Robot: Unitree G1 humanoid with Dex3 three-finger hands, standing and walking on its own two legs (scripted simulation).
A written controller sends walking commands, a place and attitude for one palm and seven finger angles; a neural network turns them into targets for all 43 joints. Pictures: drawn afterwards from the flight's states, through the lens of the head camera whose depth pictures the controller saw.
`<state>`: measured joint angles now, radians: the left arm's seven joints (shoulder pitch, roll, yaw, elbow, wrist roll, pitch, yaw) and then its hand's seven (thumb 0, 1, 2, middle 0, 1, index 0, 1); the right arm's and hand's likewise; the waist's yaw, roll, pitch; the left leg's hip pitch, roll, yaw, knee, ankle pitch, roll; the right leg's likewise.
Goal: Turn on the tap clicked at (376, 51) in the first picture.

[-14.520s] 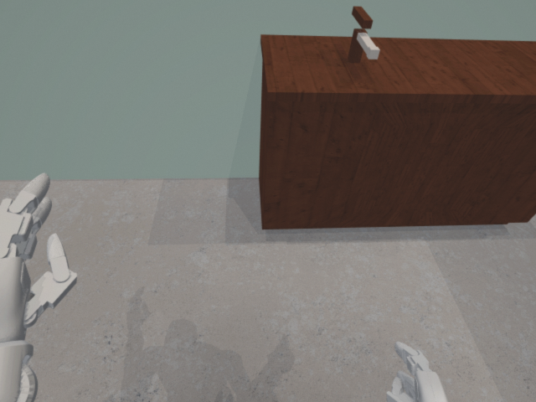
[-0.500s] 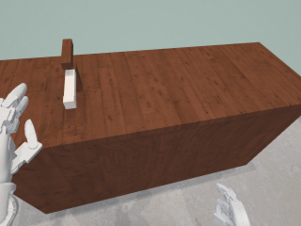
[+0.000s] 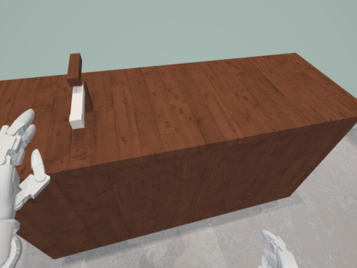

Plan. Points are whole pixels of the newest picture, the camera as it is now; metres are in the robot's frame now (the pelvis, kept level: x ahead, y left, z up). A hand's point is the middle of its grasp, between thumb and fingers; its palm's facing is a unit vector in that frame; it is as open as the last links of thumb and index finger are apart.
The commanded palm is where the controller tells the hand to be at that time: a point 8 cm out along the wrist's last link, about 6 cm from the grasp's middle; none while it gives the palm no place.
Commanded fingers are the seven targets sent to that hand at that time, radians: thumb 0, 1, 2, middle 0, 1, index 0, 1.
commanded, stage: come to a stop and stand still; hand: left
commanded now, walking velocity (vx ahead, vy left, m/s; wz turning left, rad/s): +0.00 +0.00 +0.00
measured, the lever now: (77, 121) +0.41 +0.30 +0.09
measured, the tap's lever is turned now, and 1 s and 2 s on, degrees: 0 0 0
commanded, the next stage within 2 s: look again from close up in 0.52 s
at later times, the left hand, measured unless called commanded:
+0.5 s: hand (48, 163) +0.24 +0.26 +0.16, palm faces +0.39 -0.86 -0.34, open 7.4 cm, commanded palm +0.18 +0.29 +0.18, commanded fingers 0.00 0.90 0.90 -0.20 -0.30 -0.20 -0.30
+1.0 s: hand (38, 162) +0.23 +0.27 +0.17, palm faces +0.40 -0.84 -0.36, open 7.4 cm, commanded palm +0.17 +0.31 +0.18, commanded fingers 0.00 0.90 0.90 -0.20 -0.30 -0.20 -0.30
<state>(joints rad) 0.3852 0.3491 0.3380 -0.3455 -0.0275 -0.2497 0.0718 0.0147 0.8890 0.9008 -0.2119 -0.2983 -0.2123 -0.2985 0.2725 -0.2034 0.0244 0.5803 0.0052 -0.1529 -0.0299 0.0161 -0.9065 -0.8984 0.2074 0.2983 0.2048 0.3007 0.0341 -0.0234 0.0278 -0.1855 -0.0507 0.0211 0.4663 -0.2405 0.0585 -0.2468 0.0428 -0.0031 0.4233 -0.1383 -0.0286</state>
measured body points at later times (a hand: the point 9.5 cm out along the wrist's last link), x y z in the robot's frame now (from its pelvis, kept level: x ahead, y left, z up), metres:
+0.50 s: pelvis +0.02 +0.01 +0.00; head +0.03 +0.03 +0.45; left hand +0.21 +0.30 +0.18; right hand +0.21 -0.21 -0.06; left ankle +0.01 +0.08 -0.74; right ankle +0.06 -0.10 -0.74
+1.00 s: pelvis +0.02 +0.02 +0.00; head +0.03 +0.04 +0.45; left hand +0.21 +0.31 +0.19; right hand +0.20 -0.19 -0.06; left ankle +0.01 +0.08 -0.74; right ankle +0.06 -0.10 -0.74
